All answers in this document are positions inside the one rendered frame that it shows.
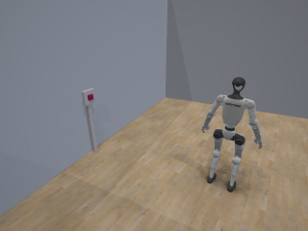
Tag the panel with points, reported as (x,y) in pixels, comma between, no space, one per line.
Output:
(87,104)

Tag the left robot hand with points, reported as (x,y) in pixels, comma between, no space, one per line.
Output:
(205,127)

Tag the humanoid robot torso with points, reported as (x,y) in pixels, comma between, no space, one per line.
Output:
(232,113)

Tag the robot left shin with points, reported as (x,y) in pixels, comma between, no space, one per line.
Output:
(214,163)

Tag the left robot forearm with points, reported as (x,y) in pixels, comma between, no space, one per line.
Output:
(208,119)

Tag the right robot upper arm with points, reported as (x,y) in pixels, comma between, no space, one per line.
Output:
(250,104)

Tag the right robot forearm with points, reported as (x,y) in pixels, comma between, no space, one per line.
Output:
(256,130)

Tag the right robot hand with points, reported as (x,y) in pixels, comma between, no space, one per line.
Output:
(259,141)

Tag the left robot upper arm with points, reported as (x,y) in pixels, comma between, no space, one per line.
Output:
(216,104)

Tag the button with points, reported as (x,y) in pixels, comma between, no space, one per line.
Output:
(90,97)

